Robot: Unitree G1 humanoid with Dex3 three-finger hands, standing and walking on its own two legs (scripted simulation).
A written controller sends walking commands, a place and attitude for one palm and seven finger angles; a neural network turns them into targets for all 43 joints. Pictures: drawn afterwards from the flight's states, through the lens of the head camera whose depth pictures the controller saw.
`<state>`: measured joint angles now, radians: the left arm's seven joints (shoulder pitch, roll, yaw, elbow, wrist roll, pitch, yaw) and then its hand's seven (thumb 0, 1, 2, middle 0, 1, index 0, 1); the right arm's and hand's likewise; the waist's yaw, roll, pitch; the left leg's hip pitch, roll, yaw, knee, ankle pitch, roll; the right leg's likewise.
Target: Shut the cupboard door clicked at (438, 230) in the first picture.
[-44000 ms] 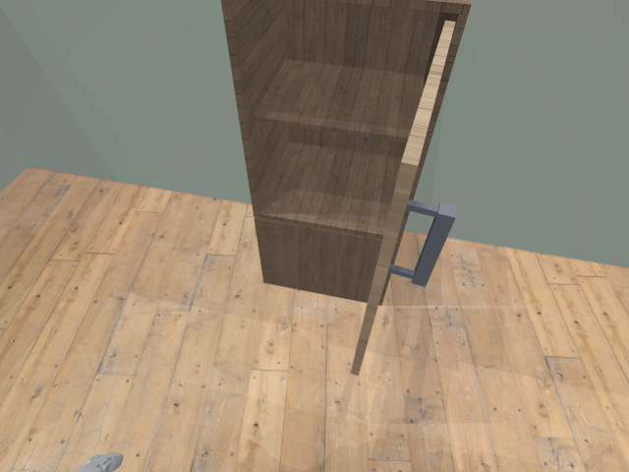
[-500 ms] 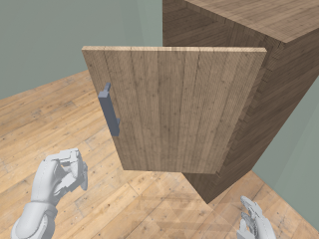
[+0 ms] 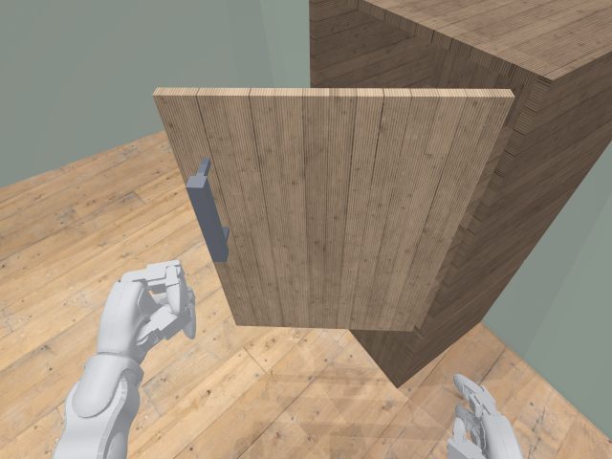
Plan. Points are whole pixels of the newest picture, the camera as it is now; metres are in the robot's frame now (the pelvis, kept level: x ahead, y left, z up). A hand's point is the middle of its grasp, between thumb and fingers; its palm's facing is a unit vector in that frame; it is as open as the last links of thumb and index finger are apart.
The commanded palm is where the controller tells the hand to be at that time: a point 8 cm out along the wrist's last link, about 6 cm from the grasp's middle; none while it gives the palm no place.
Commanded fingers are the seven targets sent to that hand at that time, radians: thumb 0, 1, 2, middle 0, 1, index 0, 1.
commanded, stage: bring the fist close to the handle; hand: left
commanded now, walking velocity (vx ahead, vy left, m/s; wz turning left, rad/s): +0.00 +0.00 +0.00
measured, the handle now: (213, 212) +0.43 +0.17 +0.09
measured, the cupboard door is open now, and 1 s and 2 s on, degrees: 53 53 43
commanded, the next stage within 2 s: push the door shut along its arc in 1.06 s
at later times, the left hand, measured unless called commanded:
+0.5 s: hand (219, 279) +0.31 +0.13 +0.10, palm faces -0.01 -1.00 -0.02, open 3.1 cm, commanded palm +0.29 +0.18 +0.09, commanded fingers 0.00 0.90 0.90 -1.30 -1.50 -1.30 -1.50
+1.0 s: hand (226, 268) +0.32 +0.12 +0.10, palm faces +0.02 -1.00 -0.03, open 3.1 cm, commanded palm +0.30 +0.18 +0.09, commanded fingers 0.00 0.90 0.90 -1.30 -1.50 -1.30 -1.50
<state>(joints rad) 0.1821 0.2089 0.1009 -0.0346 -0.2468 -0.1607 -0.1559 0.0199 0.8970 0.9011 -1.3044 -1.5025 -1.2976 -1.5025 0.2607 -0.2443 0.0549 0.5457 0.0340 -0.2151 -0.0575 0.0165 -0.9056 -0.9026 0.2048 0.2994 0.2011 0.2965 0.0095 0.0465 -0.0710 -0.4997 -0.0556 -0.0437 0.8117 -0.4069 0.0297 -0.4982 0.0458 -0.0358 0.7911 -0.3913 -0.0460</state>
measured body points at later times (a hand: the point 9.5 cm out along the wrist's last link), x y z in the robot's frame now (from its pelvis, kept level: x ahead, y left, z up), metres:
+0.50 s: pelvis +0.00 +0.01 +0.00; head +0.02 -0.01 +0.45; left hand +0.30 +0.18 +0.10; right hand +0.17 -0.22 -0.09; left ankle +0.00 +0.10 -0.71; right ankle +0.01 -0.09 -0.71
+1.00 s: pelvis +0.00 -0.01 +0.01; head +0.02 -0.03 +0.45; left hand +0.32 +0.18 +0.10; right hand +0.15 -0.25 -0.09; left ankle +0.00 +0.10 -0.71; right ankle +0.01 -0.09 -0.71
